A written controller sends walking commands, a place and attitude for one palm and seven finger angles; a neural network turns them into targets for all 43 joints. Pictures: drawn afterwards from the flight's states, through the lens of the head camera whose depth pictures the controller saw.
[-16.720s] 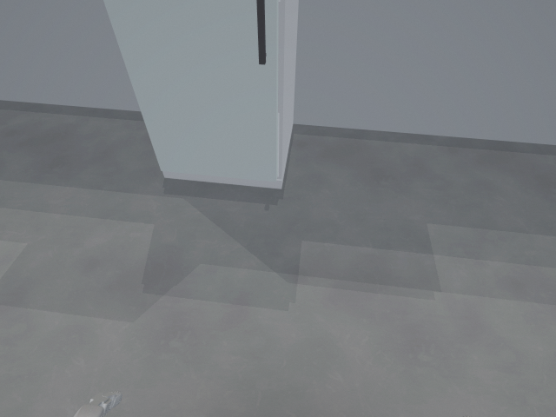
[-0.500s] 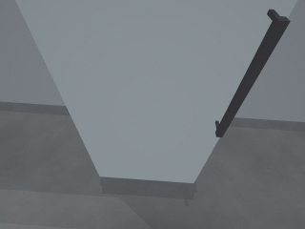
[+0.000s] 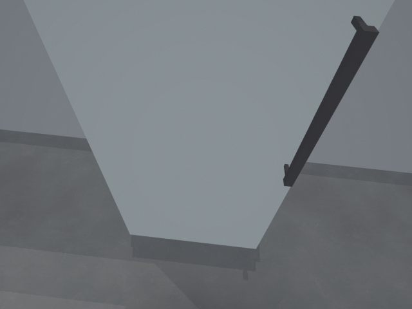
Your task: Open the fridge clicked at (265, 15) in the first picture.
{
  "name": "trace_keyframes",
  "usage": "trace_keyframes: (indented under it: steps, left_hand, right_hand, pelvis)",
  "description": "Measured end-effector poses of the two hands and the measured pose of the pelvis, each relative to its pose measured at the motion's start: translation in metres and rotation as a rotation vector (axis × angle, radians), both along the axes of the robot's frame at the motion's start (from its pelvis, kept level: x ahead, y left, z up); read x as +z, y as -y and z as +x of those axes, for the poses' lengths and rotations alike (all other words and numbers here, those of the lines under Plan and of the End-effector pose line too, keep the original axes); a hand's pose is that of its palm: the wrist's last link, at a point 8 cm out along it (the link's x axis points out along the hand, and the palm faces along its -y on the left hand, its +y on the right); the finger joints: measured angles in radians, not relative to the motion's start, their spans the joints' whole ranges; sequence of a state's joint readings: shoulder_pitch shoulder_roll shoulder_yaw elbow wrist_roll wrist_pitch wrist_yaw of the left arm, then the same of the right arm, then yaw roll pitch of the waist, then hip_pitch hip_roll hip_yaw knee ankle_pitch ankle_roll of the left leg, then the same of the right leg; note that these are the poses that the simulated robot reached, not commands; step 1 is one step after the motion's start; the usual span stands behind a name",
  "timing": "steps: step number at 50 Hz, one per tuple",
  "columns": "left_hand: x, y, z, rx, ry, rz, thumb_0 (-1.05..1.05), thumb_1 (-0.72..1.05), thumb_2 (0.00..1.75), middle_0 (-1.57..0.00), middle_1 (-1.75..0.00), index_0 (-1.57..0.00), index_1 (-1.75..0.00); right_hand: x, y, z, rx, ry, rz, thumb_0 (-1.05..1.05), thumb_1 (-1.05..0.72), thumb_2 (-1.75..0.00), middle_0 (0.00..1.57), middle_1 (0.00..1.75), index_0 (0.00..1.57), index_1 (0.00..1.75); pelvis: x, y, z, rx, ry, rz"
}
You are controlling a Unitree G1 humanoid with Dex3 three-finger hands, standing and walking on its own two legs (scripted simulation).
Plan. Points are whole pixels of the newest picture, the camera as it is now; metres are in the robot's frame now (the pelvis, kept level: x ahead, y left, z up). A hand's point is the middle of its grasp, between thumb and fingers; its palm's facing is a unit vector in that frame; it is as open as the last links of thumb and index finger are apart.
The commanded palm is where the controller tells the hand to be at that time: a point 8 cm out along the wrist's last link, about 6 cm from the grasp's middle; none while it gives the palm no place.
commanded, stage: look again from close up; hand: right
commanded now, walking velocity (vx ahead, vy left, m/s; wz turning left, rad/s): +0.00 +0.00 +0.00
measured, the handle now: (314, 121) +0.46 -0.19 +0.14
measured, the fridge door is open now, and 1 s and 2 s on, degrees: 0 0 0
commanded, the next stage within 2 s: raise the hand to about handle height in 0.92 s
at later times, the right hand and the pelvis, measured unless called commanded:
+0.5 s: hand out of the picture +0.01 -0.15 -0.17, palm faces +0.01 +0.98 -0.19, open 7.3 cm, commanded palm none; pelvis +0.02 +0.02 +0.00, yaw +0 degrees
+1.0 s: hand out of the picture +0.02 -0.14 -0.17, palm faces +0.03 +0.98 -0.20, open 7.3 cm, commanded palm none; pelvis +0.02 +0.03 +0.00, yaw +0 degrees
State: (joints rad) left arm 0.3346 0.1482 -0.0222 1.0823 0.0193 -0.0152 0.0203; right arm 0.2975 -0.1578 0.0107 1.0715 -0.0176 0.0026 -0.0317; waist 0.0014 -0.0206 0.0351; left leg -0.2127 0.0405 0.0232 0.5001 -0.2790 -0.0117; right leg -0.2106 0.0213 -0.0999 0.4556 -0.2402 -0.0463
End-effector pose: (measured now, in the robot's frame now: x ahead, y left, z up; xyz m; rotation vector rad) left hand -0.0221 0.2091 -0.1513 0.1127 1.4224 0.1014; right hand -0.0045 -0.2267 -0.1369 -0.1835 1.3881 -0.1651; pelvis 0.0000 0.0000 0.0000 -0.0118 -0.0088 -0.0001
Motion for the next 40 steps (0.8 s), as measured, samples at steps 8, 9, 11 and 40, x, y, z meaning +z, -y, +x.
trace_keyframes:
  steps: [8,9,11,40]
  left_hand:
    - [0.002,-0.008,0.016,-0.001,0.008,0.018,0.01,0.91,0.89,-0.20,-0.30,-0.20,-0.30]
    - [0.002,-0.009,0.019,-0.002,0.013,0.020,0.01,0.91,0.89,-0.20,-0.30,-0.20,-0.30]
    - [0.002,-0.011,0.026,-0.003,0.023,0.024,0.01,0.91,0.89,-0.20,-0.30,-0.19,-0.30]
    - [0.005,-0.037,0.050,-0.022,0.036,0.045,0.01,0.92,0.89,-0.20,-0.30,-0.19,-0.30]
  right_hand:
    - [-0.006,-0.019,0.001,-0.010,-0.029,0.041,0.00,-0.91,-0.90,0.20,0.30,0.20,0.30]
    - [-0.007,-0.022,0.002,-0.011,-0.030,0.045,0.00,-0.91,-0.90,0.20,0.30,0.20,0.30]
    - [-0.007,-0.024,0.003,-0.010,-0.032,0.047,0.00,-0.92,-0.90,0.20,0.30,0.20,0.30]
    - [-0.004,-0.032,0.026,-0.010,0.009,0.023,0.00,-0.92,-0.90,0.20,0.30,0.20,0.30]
  pelvis:
    - [0.000,-0.005,0.009,0.003,0.004,0.000]
    - [0.000,-0.006,0.010,0.004,0.004,0.000]
    - [0.000,-0.007,0.012,0.004,0.006,0.000]
    - [0.002,-0.027,0.022,-0.004,0.009,-0.001]
